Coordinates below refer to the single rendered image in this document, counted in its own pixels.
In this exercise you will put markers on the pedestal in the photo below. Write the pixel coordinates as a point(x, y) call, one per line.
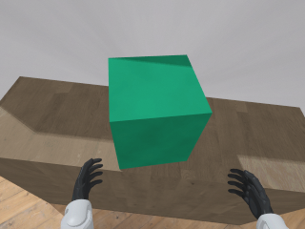
point(50, 128)

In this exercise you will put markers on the robot left hand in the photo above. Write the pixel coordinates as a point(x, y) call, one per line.
point(83, 183)

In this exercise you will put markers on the robot left forearm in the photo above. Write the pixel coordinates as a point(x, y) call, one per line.
point(78, 215)

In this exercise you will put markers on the robot right hand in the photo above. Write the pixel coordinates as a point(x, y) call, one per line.
point(253, 192)

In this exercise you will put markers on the robot right forearm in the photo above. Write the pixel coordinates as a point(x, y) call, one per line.
point(270, 221)

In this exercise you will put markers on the carton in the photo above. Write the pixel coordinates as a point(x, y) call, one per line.
point(157, 109)

